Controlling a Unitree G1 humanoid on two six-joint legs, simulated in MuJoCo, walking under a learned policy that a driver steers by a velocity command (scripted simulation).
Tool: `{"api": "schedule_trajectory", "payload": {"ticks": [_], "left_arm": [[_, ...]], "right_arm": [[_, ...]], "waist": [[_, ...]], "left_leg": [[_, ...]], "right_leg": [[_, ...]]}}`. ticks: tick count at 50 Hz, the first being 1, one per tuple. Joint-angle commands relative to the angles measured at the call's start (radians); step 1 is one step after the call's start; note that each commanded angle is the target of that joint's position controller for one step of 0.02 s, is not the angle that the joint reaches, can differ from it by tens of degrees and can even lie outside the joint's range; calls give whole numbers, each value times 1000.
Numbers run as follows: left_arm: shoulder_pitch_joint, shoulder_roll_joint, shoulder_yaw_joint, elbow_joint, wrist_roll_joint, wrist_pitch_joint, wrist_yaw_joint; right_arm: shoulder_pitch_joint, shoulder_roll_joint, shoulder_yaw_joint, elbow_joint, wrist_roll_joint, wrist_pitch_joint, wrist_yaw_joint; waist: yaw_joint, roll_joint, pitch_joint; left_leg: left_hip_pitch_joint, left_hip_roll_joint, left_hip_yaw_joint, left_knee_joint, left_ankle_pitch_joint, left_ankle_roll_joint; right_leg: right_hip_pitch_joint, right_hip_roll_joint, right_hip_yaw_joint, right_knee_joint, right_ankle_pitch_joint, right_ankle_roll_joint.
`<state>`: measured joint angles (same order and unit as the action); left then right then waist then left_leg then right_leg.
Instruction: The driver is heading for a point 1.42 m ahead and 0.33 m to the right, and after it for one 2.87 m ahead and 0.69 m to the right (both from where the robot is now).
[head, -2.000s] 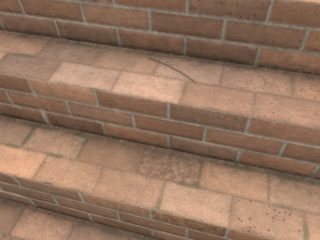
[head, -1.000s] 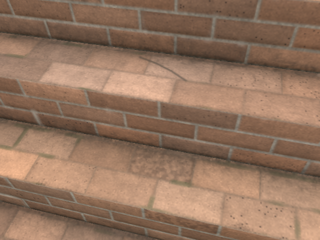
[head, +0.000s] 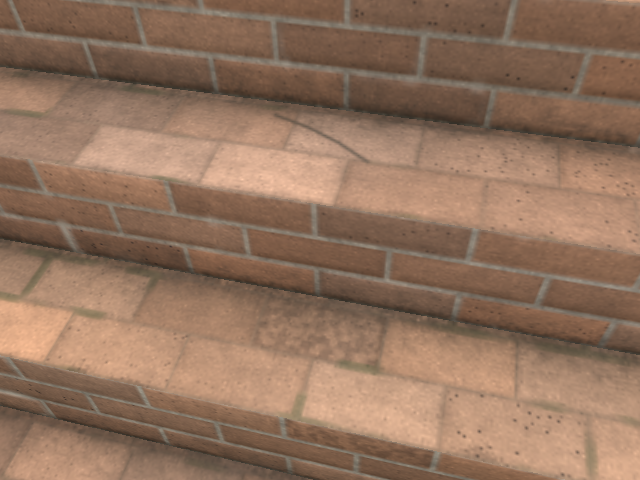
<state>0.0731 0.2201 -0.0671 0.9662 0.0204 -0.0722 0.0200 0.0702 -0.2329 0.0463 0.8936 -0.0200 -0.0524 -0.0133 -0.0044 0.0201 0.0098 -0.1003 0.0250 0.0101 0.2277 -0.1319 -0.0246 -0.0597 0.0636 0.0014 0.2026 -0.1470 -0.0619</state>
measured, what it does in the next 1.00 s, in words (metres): stands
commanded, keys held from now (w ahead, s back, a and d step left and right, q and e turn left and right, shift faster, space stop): w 1.00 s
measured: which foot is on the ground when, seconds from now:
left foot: down 0.00-1.00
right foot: down 0.00-1.00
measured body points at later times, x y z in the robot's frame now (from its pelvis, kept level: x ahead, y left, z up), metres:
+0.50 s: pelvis +0.00 +0.00 +0.00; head +0.01 -0.01 +0.45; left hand +0.14 +0.23 -0.12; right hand +0.16 -0.23 -0.12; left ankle -0.01 +0.13 -0.75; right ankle -0.03 -0.08 -0.75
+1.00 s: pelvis +0.00 +0.00 +0.00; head +0.01 +0.00 +0.45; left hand +0.14 +0.24 -0.12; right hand +0.15 -0.23 -0.12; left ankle -0.01 +0.14 -0.75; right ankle -0.03 -0.08 -0.75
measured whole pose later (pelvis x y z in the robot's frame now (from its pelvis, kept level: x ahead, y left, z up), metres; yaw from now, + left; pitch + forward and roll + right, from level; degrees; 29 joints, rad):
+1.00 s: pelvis +0.00 +0.00 +0.00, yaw +0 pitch +0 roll +0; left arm 0.08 0.21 -0.06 0.96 0.02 -0.07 0.02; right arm 0.08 -0.23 0.04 0.89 -0.02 -0.05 -0.01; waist -0.01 0.02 0.01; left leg -0.10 0.02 0.01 0.23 -0.13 -0.02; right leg -0.06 0.06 0.01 0.21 -0.15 -0.05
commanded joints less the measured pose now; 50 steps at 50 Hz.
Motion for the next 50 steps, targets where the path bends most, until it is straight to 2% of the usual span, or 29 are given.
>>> {"api": "schedule_trajectory", "payload": {"ticks": [1,33,34,35,36,40,41,42,43,46,47,48,50], "left_arm": [[-44,106,22,-54,-1,-13,3],[-44,98,27,-61,-1,-14,3],[-23,105,29,-55,-6,-13,4],[-49,100,28,-61,-1,-13,4],[-44,97,28,-62,-1,-14,4],[-42,96,28,-62,-2,-15,3],[-22,104,29,-56,-7,-13,4],[-47,99,29,-61,-1,-14,4],[-42,97,28,-62,-1,-14,4],[-40,96,29,-62,-2,-15,3],[-20,103,30,-56,-7,-13,4],[-46,98,30,-62,-1,-14,4],[-39,96,29,-62,-2,-14,4]], "right_arm": [[-56,-94,-21,-65,-1,-14,-3],[-55,-87,-24,-67,-1,-15,-4],[-39,-93,-25,-63,4,-14,-4],[-63,-89,-25,-68,-1,-15,-4],[-56,-87,-25,-68,-2,-15,-4],[-54,-86,-25,-67,-1,-15,-4],[-39,-92,-26,-63,4,-14,-4],[-62,-88,-26,-68,-1,-15,-4],[-56,-86,-25,-68,-2,-15,-4],[-53,-85,-25,-67,-1,-15,-4],[-38,-91,-26,-63,4,-15,-4],[-62,-88,-26,-68,-1,-15,-4],[-53,-85,-26,-67,-1,-15,-4]], "waist": [[-1,-18,-85],[-2,-17,-85],[1,-16,-110],[-2,-16,-60],[-2,-17,-80],[-2,-17,-86],[1,-16,-111],[-2,-16,-60],[-2,-17,-80],[-2,-17,-86],[1,-16,-112],[-2,-16,-61],[-2,-18,-85]], "left_leg": [[1,125,-97,-11,129,20],[0,123,-98,-9,131,22],[11,121,-94,-26,111,17],[-8,122,-98,-12,133,21],[-2,123,-99,-10,135,22],[1,122,-98,-8,133,22],[12,121,-94,-25,112,17],[-7,121,-98,-12,134,21],[-1,123,-98,-9,137,23],[1,122,-98,-8,133,23],[13,121,-94,-25,114,18],[-7,121,-98,-11,136,21],[1,122,-98,-8,137,23]], "right_leg": [[46,-199,138,0,265,-1],[40,-197,138,4,253,-1],[51,-195,136,-15,212,4],[32,-195,139,-1,248,0],[38,-197,139,2,257,-1],[40,-196,139,4,254,-1],[50,-194,136,-15,213,3],[31,-195,139,-1,249,0],[37,-197,139,3,258,-1],[39,-196,138,4,254,-1],[50,-194,136,-14,215,3],[31,-195,139,0,250,0],[39,-196,139,5,260,-1]]}}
